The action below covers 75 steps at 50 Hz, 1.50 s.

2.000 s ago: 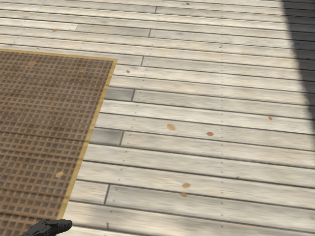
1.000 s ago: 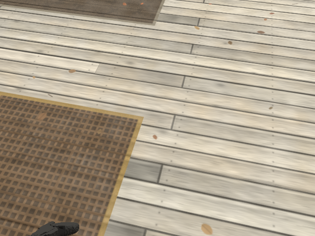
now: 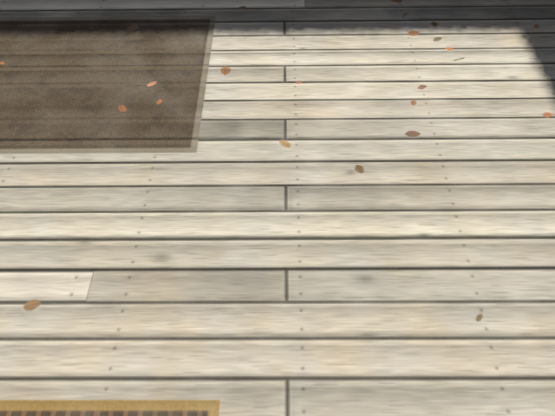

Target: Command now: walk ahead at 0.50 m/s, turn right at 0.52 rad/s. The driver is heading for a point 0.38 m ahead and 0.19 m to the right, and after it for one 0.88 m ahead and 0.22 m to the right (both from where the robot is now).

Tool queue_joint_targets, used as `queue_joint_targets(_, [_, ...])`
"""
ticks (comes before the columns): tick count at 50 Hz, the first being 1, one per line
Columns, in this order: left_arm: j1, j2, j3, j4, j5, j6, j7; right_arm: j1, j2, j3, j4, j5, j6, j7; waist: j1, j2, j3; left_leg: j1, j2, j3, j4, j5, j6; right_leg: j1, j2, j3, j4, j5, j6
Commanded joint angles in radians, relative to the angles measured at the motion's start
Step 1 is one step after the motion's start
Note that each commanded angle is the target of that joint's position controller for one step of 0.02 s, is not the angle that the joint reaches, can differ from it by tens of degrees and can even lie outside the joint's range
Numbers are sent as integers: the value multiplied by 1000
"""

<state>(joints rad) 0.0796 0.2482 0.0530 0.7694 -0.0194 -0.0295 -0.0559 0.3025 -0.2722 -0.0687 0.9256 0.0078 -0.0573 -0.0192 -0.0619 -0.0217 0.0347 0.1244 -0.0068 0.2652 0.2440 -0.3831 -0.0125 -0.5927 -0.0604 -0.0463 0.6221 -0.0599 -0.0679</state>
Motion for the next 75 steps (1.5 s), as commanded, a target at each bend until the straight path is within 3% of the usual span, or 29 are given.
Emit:
queue_joint_targets(1, [83,140,53,-68,-6,-6,-7,-34,-213,-50,-55,9,19,-16,116,114,-65,4,286,-41,275,1163,112,162,95,-82,2,-132,-65])
queue_joint_targets(2, [245,194,86,-29,-8,-5,5,-54,-210,-47,-63,12,22,-19,205,89,-146,-102,245,-22,494,1092,78,407,128,-64,-75,-71,-105])
queue_joint_targets(3, [370,290,116,-2,-8,7,30,-27,-153,-26,-85,-16,10,-17,227,-74,-238,-374,182,-21,818,627,32,705,-40,211,-91,-54,-171])
queue_joint_targets(4, [305,341,116,-34,-13,-3,30,30,-38,10,-135,-23,-26,2,115,-259,-341,-786,-56,-183,1151,-184,-22,985,-260,803,-253,-236,-379])
queue_joint_targets(5, [323,253,88,-43,-3,-14,24,-79,-127,-5,-148,14,-71,22,187,-115,-361,-894,-6,-368,1191,-174,10,990,-268,828,-339,-269,-345])
queue_joint_targets(6, [292,208,76,-43,4,-27,25,-150,-144,-9,-174,43,-91,30,180,-72,-235,-935,39,-360,1145,-93,37,885,-236,677,-341,-211,-302])
queue_joint_targets(7, [227,183,69,-50,2,-36,23,-154,-131,-8,-168,30,-98,24,125,28,-138,-893,84,-356,1037,-19,41,725,-188,557,-345,-98,-265])
queue_joint_targets(9, [141,137,52,-80,14,-40,32,-132,-146,-22,-152,-6,-79,17,63,10,-85,-764,128,-357,912,49,20,533,-130,438,-376,55,-239])
queue_joint_targets(12, [154,172,59,-84,8,-43,49,-139,-113,-18,-165,-22,-49,14,45,5,-58,-726,121,-328,769,112,-33,416,-100,364,-411,165,-242])
queue_joint_targets(17, [219,201,69,-71,0,-28,72,-322,-66,4,-222,-17,-50,22,113,-43,-22,-647,47,-303,384,439,-63,324,-14,275,-397,54,-163])
queue_joint_targets(22, [279,186,68,-46,-7,-16,76,-376,-116,-8,-256,1,-66,39,128,-73,-28,-601,21,-348,246,432,-32,431,-66,397,-297,-48,-131])
queue_joint_targets(25, [240,173,66,-65,0,1,86,-246,-159,-30,-226,-19,-84,36,48,-107,-76,-438,2,-317,164,401,24,474,-17,420,-95,166,-69])
queue_joint_targets(26, [229,129,50,-89,8,1,85,-142,-200,-41,-217,-41,-90,31,1,-66,-192,-224,107,-386,200,540,78,403,43,372,103,127,-25])
queue_joint_targets(27, [360,64,32,-97,24,-1,86,-48,-264,-53,-213,-54,-81,26,34,167,-349,114,353,-634,280,836,194,159,159,265,418,-387,44])
queue_joint_targets(28, [451,105,30,-115,-4,-5,83,1,-260,-56,-186,-26,-57,34,55,396,-460,246,503,-975,201,684,321,-58,174,222,654,-655,78])
queue_joint_targets(30, [290,227,63,-114,-12,20,90,-113,-121,-17,-238,-21,-30,24,18,146,-244,17,400,-712,157,554,241,-129,76,197,747,-509,114])
queue_joint_targets(33, [256,172,65,-135,-5,64,94,-211,-108,-8,-224,-35,-10,19,81,142,-94,-307,279,-451,82,603,210,7,1,136,602,-423,126])
queue_joint_targets(37, [220,106,42,-170,8,69,92,-214,-155,-27,-195,-27,-7,12,79,143,-134,-308,298,-361,40,746,264,73,-2,103,389,-325,130])
queue_joint_targets(46, [142,123,38,-179,22,69,58,-221,-171,-17,-131,21,34,24,85,134,-115,-334,260,-290,130,390,176,383,56,27,-161,-80,49])
queue_joint_targets(47, [145,149,44,-181,28,67,62,-175,-130,-1,-108,14,32,28,83,94,-117,-385,220,-264,181,313,112,483,23,81,-247,35,20])
queue_joint_targets(48, [156,221,54,-196,39,67,76,-145,-63,24,-117,-28,26,36,48,-88,-180,-468,135,-177,355,105,25,606,-173,299,-254,339,-35])
queue_joint_targets(49, [90,204,35,-212,55,67,80,-105,-41,34,-120,-33,26,36,11,-211,-186,-536,68,-193,409,-142,-33,561,-285,412,-251,341,-183])
queue_joint_targets(50, [79,157,29,-205,55,55,72,-169,-107,22,-124,-26,35,27,64,-162,-165,-525,79,-243,463,-165,-53,497,-250,400,-272,233,-209])
queue_joint_targets(53, [24,152,22,-173,45,27,66,-163,-141,5,-99,-19,58,12,49,-152,-126,-520,88,-282,511,-121,-65,453,-185,313,-274,235,-148])
queue_joint_targets(58, [-23,109,8,-126,29,33,66,-118,-82,23,-54,-14,57,20,11,-93,-142,-321,65,-251,230,199,-59,406,-111,216,-222,232,-94])
queue_joint_targets(60, [29,98,6,-93,34,31,61,-139,-134,20,-62,-32,57,21,47,-26,-117,-269,120,-312,150,407,-24,382,-39,188,-209,-54,-16])
queue_joint_targets(61, [60,98,9,-92,41,34,59,-164,-194,5,-46,-18,59,21,97,81,-70,-340,117,-295,183,290,10,380,8,149,-228,-131,9])
queue_joint_targets(63, [12,114,13,-77,40,39,65,-183,-125,19,-39,-21,52,25,61,77,-32,-414,101,-302,141,152,21,422,22,127,-191,-123,29])
queue_joint_targets(75, [59,100,21,64,27,39,84,-137,-107,32,52,-16,45,-1,43,24,-69,-325,67,-274,141,148,16,440,33,97,-192,-63,40])
